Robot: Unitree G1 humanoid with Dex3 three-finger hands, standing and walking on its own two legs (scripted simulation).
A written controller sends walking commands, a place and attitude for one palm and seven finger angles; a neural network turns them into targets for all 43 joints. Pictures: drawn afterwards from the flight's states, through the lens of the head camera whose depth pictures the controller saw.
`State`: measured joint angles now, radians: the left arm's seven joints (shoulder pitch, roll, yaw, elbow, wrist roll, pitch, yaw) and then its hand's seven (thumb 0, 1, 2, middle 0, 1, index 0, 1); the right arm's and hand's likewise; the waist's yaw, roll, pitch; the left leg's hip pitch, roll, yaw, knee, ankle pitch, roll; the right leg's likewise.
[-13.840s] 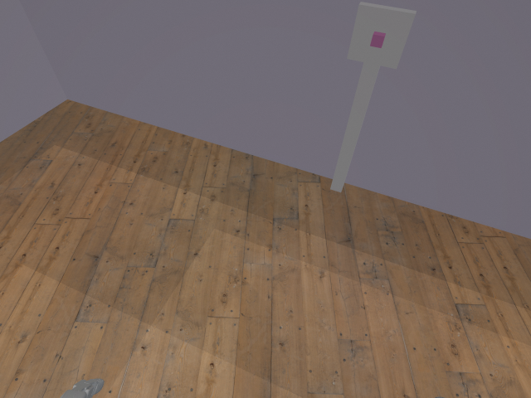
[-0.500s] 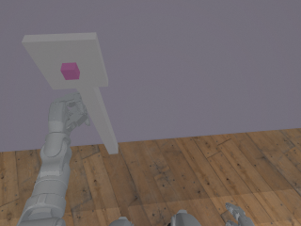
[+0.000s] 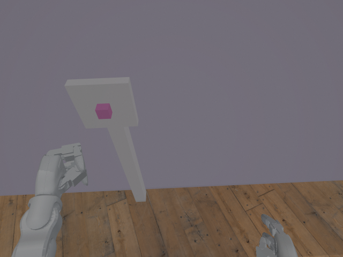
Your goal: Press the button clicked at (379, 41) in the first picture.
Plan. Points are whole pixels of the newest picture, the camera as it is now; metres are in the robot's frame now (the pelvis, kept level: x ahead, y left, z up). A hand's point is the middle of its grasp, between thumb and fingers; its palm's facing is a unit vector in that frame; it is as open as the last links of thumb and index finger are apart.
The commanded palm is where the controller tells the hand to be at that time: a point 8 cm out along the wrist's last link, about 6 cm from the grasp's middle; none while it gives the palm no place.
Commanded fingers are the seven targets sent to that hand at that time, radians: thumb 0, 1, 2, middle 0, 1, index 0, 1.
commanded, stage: draw the hand back to the body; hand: left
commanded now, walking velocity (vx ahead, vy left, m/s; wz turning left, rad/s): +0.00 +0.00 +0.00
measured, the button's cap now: (104, 110) +0.51 +0.24 +0.04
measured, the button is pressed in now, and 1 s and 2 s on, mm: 0 0 0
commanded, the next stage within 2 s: step back with the hand held close in 0.88 s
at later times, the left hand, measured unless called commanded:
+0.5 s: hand (38, 182) +0.21 +0.24 +0.16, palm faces +0.35 -0.85 -0.39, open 3.1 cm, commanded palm +0.16 +0.29 +0.18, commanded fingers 0.00 0.90 0.90 -1.30 -1.50 -1.30 -1.50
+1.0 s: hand (14, 196) +0.18 +0.25 +0.18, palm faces +0.40 -0.83 -0.39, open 3.1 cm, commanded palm +0.13 +0.29 +0.19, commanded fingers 0.00 0.90 0.90 -1.30 -1.50 -1.30 -1.50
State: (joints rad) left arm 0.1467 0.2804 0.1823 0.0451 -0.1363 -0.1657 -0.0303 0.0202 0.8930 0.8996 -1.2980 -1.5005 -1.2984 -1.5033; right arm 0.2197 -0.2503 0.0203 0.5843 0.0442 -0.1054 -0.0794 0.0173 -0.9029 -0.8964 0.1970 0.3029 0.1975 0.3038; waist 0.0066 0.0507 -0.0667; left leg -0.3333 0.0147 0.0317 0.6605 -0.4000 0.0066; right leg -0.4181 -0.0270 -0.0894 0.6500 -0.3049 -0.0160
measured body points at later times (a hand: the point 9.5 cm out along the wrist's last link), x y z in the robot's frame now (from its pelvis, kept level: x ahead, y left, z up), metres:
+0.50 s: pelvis +0.02 +0.01 +0.02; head +0.00 -0.01 +0.47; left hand +0.19 +0.29 +0.18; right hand +0.20 -0.20 -0.07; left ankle -0.04 +0.11 -0.72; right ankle +0.02 -0.11 -0.72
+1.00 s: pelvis +0.00 +0.01 +0.02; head -0.03 +0.00 +0.47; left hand +0.15 +0.29 +0.20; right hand +0.18 -0.20 -0.06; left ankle -0.04 +0.11 -0.72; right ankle +0.02 -0.11 -0.72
